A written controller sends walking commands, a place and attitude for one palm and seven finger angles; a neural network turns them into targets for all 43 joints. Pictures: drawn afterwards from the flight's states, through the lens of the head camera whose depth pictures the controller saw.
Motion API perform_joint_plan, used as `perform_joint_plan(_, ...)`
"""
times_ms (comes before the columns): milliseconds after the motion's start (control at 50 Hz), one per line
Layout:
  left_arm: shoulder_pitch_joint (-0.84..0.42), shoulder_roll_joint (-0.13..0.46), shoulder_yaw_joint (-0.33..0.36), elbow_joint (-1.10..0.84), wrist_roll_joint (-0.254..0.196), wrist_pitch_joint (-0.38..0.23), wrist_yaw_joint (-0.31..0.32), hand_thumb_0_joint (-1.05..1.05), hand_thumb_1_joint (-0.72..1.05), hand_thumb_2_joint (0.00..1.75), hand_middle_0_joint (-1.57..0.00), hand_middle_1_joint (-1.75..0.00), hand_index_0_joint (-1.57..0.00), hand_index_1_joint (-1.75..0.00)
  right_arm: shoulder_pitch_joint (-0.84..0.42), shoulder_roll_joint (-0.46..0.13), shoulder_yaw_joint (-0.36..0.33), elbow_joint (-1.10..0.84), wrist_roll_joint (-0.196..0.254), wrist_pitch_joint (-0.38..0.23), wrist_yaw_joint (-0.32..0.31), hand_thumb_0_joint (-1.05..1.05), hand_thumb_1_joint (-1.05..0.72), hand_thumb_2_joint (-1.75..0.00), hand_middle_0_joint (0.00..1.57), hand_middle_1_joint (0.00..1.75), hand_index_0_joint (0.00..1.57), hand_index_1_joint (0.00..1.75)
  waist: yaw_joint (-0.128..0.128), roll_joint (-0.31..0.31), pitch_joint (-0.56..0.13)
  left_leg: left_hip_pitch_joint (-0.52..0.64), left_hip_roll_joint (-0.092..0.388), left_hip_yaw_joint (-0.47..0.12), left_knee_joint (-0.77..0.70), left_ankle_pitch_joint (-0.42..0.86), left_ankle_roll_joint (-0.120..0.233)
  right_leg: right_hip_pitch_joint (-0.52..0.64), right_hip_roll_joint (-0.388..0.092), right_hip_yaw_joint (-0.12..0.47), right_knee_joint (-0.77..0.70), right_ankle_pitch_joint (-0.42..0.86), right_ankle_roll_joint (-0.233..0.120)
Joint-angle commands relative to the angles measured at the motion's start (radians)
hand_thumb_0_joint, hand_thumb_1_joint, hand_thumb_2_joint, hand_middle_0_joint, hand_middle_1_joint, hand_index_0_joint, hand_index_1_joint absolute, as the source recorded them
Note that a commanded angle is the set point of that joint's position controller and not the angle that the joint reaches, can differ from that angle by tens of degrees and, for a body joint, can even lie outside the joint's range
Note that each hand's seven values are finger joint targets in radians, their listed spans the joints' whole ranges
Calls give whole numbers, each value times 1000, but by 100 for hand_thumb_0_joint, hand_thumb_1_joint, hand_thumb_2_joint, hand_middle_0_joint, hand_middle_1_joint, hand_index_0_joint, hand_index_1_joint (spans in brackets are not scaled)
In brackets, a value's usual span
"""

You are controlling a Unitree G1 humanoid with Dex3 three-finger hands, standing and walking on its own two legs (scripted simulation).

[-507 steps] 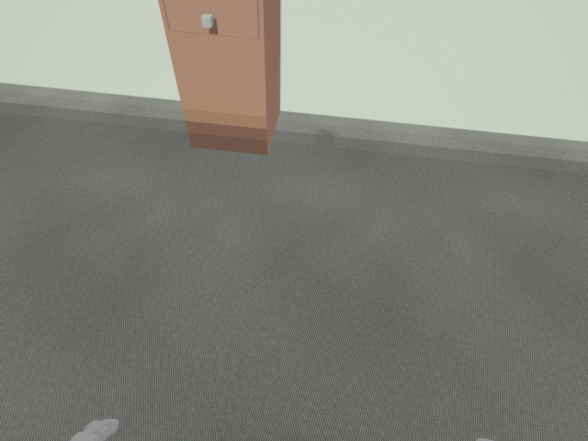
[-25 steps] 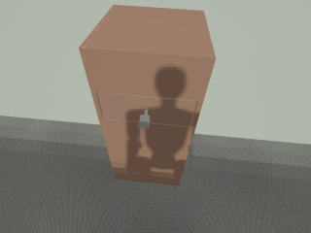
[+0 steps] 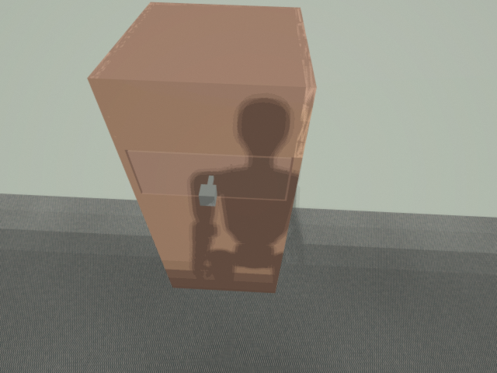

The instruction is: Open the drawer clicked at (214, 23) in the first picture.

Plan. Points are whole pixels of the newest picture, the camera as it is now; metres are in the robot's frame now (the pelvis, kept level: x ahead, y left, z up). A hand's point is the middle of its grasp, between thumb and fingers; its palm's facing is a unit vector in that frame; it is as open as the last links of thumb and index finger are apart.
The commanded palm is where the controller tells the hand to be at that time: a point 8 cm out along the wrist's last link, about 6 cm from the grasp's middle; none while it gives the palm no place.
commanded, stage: shuffle to correct the standing spot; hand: left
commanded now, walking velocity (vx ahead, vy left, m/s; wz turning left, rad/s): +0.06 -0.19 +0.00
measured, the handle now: (209, 189) +0.54 +0.12 -0.08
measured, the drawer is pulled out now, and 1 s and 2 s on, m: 0.00 0.00 0.00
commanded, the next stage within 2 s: come to a stop and stand still in 0.02 s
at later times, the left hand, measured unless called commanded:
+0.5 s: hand out of the picture +0.03 +0.11 -0.18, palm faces +0.11 -0.98 -0.18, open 7.3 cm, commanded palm none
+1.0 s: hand out of the picture +0.07 +0.25 -0.17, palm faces +0.03 -0.97 -0.25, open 7.4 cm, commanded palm none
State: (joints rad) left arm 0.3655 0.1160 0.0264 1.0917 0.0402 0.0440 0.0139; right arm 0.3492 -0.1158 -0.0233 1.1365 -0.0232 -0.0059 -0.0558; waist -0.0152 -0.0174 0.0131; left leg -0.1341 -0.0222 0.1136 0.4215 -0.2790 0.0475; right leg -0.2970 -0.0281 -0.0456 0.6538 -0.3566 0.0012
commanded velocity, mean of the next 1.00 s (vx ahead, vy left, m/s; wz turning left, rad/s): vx -0.02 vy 0.04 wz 0.00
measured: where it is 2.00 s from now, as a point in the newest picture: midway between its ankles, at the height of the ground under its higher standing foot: outside the picture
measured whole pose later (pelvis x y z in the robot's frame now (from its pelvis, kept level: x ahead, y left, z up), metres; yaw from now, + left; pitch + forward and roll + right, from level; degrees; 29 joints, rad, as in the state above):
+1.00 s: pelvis +0.01 +0.05 -0.01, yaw +1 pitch -2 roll -1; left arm 0.27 0.23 0.02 0.90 0.03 0.03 0.03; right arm 0.29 -0.18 -0.01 0.92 -0.02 0.01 -0.01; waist -0.01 -0.01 0.01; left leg -0.26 -0.08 0.08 0.53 -0.24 0.12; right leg -0.24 -0.07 0.02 0.52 -0.26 0.01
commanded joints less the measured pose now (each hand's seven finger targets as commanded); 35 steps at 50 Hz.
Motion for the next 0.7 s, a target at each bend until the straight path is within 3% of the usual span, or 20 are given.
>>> perform_joint_plan(0, 2, 31, 24, -86, -4, -15, -16, 0, 90, 90, -20, -30, -20, -30, 59, -182, -41, -24, -10, -10, -20, 0, -90, -90, 20, 30, 20, 30, -3, 85, 101, -37, 346, -293, -154, 144, 123, -94, -28, 13, -45, -15, -2)
perform_joint_plan(40, 69, 42, 28, -63, -7, -21, -17, 0, 90, 90, -20, -30, -20, -30, 50, -179, -43, -23, -6, -9, -20, 0, -90, -90, 20, 30, 20, 30, 26, 36, 45, -93, 272, -202, -33, 183, 60, 78, -6, -4, -226, 168, -8)
perform_joint_plan(60, 90, 67, 34, -55, -5, -24, -12, 0, 90, 90, -20, -30, -20, -30, 64, -160, -44, -24, 0, -9, -17, 0, -90, -90, 20, 30, 20, 30, 28, -28, 22, -180, 211, -133, 41, 114, 24, 186, -57, 56, -255, 248, -27)
perform_joint_plan(80, 116, 112, 42, -50, -5, -26, -5, 0, 90, 90, -20, -30, -20, -30, 59, -117, -35, -39, 4, -9, -13, 0, -90, -90, 20, 30, 20, 30, 38, -155, 19, -285, 119, -28, 152, -46, -15, 256, -157, 171, -275, 329, -72)
perform_joint_plan(100, 140, 157, 49, -46, -7, -25, 1, 0, 90, 90, -20, -30, -20, -30, 44, -75, -25, -55, 3, -5, -9, 0, -90, -90, 20, 30, 20, 30, 50, -249, 11, -342, 50, 40, 310, -244, -37, 259, -248, 258, -334, 321, -144)
perform_joint_plan(120, 144, 155, 49, -48, -11, -26, 5, 0, 90, 90, -20, -30, -20, -30, 9, -80, -26, -65, 3, 7, -8, 0, -90, -90, 20, 30, 20, 30, 68, -198, 11, -336, 58, -7, 475, -337, -32, 192, -277, 294, -392, 213, -199)
perform_joint_plan(140, 108, 126, 43, -54, -14, -31, 13, 0, 90, 90, -20, -30, -20, -30, -10, -77, -25, -69, 2, 17, -4, 0, -90, -90, 20, 30, 20, 30, 51, -159, 53, -327, 82, -53, 537, -298, -30, 118, -269, 307, -427, 175, -203)
perform_joint_plan(160, 54, 103, 33, -63, -17, -40, 17, 0, 90, 90, -20, -30, -20, -30, -15, -64, -20, -58, 4, 17, 2, 0, -90, -90, 20, 30, 20, 30, 30, -70, 91, -318, 99, -75, 544, -234, -34, 76, -261, 286, -428, 226, -203)
perform_joint_plan(200, 11, 105, 17, -61, -23, -69, 23, 0, 90, 90, -20, -30, -20, -30, -6, -35, -5, -38, 10, 14, 13, 0, -90, -90, 20, 30, 20, 30, 11, 38, 70, -272, 109, -91, 464, -180, -47, 94, -251, 230, -392, 423, -197)
perform_joint_plan(280, 34, 143, 16, -49, -21, -80, 37, 0, 90, 90, -20, -30, -20, -30, -25, -49, -3, -48, 22, 25, 14, 0, -90, -90, 20, 30, 20, 30, 30, -9, 1, -243, 81, -83, 329, -155, -71, 208, -275, 216, -318, 786, -182)
perform_joint_plan(360, 37, 164, 30, -44, -19, -71, 46, 0, 90, 90, -20, -30, -20, -30, -74, -90, -13, -78, 19, 38, 16, 0, -90, -90, 20, 30, 20, 30, 46, -59, -12, -279, 71, -101, 341, -152, -78, 274, -302, 220, -275, 925, -185)
perform_joint_plan(460, 2, 174, 35, -65, -11, -57, 44, 0, 90, 90, -20, -30, -20, -30, -121, -94, -22, -115, 17, 48, 26, 0, -90, -90, 20, 30, 20, 30, 36, -96, 23, -232, 63, -102, 323, -127, -78, 183, -287, 187, -280, 799, -197)
perform_joint_plan(520, -27, 177, 31, -74, -13, -52, 36, 0, 90, 90, -20, -30, -20, -30, -113, -89, -22, -118, 17, 43, 29, 0, -90, -90, 20, 30, 20, 30, 21, -106, 18, -124, 52, -75, 187, -27, -75, 116, -241, 150, -269, 646, -156)
perform_joint_plan(540, -8, 270, 1, -136, 2, -71, 44, 0, 90, 90, -20, -30, -20, -30, -129, -181, -23, -241, 0, 29, 43, 0, -90, -90, 20, 30, 20, 30, -21, -17, 53, -156, 15, -152, 173, -4, -54, 159, -213, 205, -205, 676, -100)
perform_joint_plan(560, -39, 228, 22, -155, -9, -69, 55, 0, 90, 90, -20, -30, -20, -30, -95, -141, -28, -253, -3, 8, 36, 0, -90, -90, 20, 30, 20, 30, -22, 28, -102, -127, 49, -115, 138, 59, -50, 162, -248, 188, -130, 588, -103)
perform_joint_plan(580, -58, 209, 22, -169, -14, -66, 56, 0, 90, 90, -20, -30, -20, -30, -103, -135, -27, -245, -5, 8, 29, 0, -90, -90, 20, 30, 20, 30, -11, 79, -165, -74, 53, -118, 116, 129, -44, 184, -208, 172, -121, 539, -105)
perform_joint_plan(600, -68, 213, 16, -195, -19, -62, 54, 0, 90, 90, -20, -30, -20, -30, -98, -153, -23, -265, -2, 8, 27, 0, -90, -90, 20, 30, 20, 30, -8, 51, -169, -66, 66, -149, 127, 183, -32, 169, -168, 134, -129, 435, -88)
perform_joint_plan(620, -50, 194, 21, -207, -15, -56, 50, 0, 90, 90, -20, -30, -20, -30, -100, -157, -26, -285, -3, 8, 25, 0, -90, -90, 20, 30, 20, 30, 3, 18, -139, -86, 86, -147, 131, 191, -25, 129, -146, 118, -144, 353, -74)
perform_joint_plan(640, -39, 179, 12, -209, -13, -49, 48, 0, 90, 90, -20, -30, -20, -30, -99, -166, -21, -296, -7, 6, 27, 0, -90, -90, 20, 30, 20, 30, 6, -72, -85, -102, 101, -154, 137, 218, -9, 97, -114, 98, -138, 332, -62)
perform_joint_plan(680, -53, 177, 12, -223, -7, -28, 42, 0, 90, 90, -20, -30, -20, -30, -110, -180, -26, -303, -1, 7, 28, 0, -90, -90, 20, 30, 20, 30, 9, -16, 30, -166, 122, -212, 85, 219, 9, 21, -76, 51, -121, 179, -34)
